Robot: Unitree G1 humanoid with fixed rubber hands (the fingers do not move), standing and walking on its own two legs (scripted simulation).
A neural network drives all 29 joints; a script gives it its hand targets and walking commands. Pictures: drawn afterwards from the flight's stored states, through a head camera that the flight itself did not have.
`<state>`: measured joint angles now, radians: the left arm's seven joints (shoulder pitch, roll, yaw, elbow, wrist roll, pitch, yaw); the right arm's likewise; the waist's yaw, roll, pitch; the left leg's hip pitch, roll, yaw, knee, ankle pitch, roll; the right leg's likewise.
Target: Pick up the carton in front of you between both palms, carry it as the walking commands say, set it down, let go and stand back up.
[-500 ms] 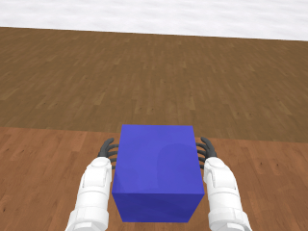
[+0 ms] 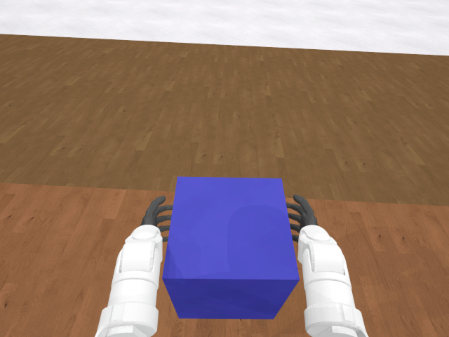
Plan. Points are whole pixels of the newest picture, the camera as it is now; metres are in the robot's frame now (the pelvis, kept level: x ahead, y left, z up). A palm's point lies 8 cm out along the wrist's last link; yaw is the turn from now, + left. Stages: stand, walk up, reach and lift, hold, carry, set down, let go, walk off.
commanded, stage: reach and lift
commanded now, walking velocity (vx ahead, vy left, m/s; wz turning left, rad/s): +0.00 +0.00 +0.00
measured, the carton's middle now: (227, 251) +0.30 +0.00 -0.05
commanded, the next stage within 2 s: hold in 0.30 s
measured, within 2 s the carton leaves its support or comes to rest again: neither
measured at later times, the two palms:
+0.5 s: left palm (148, 229) +0.28 +0.15 +0.05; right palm (312, 228) +0.29 -0.15 +0.05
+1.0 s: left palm (147, 229) +0.28 +0.15 +0.05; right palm (311, 229) +0.29 -0.15 +0.05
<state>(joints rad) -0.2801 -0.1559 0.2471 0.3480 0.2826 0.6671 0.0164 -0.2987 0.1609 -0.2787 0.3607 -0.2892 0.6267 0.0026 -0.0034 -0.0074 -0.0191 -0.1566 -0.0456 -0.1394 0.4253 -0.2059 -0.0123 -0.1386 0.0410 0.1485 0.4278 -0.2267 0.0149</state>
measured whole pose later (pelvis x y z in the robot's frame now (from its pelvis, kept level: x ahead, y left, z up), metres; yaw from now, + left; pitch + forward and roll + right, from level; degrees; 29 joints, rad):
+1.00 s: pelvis -0.01 +0.00 +0.00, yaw +0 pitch -7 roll +0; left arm -0.29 -0.16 0.23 0.27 0.29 0.77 0.01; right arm -0.31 0.16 -0.26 0.28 -0.30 0.73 0.01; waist 0.00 -0.01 0.00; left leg -0.08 -0.04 -0.13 0.39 -0.19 -0.01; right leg -0.07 0.04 0.14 0.39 -0.21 0.01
